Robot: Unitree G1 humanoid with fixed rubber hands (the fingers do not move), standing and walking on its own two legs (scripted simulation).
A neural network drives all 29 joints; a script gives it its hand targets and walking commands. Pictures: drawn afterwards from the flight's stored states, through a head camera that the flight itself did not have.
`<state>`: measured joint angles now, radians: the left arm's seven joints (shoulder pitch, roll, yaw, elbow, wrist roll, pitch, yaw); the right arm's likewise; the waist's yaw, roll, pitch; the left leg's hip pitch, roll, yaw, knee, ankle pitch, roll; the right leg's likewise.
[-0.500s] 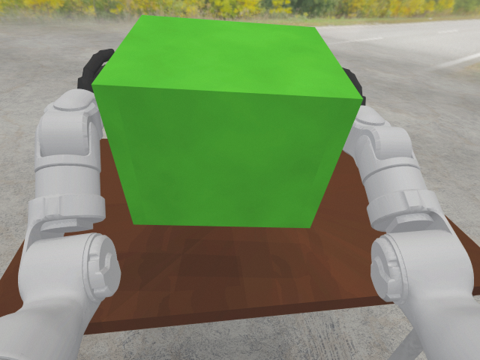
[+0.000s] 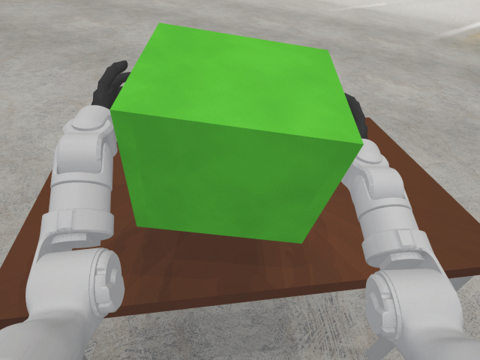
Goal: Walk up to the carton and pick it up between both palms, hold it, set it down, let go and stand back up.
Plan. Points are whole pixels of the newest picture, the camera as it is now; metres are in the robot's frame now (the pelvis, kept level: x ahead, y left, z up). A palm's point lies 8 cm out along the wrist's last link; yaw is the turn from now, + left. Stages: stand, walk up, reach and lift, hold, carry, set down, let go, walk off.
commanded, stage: set down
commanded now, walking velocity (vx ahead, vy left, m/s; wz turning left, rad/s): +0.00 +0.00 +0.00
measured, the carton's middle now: (233, 137) +0.43 +0.00 +0.21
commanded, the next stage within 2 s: none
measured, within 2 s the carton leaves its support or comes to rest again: neither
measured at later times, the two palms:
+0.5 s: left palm (101, 129) +0.42 +0.22 +0.22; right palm (327, 164) +0.39 -0.16 +0.19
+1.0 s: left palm (96, 131) +0.44 +0.24 +0.21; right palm (316, 170) +0.40 -0.15 +0.17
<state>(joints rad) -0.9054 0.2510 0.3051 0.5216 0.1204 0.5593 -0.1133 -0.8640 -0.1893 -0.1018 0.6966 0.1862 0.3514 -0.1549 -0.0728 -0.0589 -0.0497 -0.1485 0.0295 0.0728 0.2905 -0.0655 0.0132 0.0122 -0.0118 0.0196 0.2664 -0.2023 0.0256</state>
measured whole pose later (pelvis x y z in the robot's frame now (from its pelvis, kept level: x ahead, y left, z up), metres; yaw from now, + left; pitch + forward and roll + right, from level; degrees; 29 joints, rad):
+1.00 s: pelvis +0.01 +0.01 +0.00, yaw +1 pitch -4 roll +0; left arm -0.98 0.33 0.32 0.82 0.16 0.33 -0.24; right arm -0.76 0.01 -0.28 0.65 -0.02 0.23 -0.19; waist -0.05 -0.10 0.04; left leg -0.15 0.01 0.07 0.29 -0.07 0.03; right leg 0.03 -0.04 0.01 0.25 -0.20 0.04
